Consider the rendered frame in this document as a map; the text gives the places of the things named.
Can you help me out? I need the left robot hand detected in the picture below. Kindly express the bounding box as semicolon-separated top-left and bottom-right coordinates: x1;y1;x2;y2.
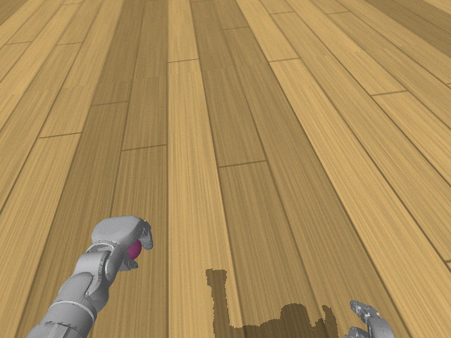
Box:
91;215;153;271

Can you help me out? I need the ball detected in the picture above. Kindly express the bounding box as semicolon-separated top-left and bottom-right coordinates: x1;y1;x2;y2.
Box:
127;240;142;260

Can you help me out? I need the right robot hand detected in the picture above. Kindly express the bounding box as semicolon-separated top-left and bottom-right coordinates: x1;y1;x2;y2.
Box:
344;300;396;338

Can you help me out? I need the left robot arm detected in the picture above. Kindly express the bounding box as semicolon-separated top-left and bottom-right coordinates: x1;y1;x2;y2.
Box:
26;240;124;338

